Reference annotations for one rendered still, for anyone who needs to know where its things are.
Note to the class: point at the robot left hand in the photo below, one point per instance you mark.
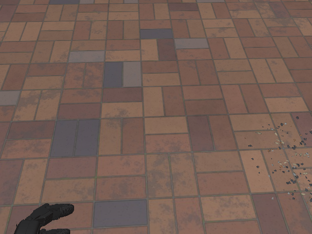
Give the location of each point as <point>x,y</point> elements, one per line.
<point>42,216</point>

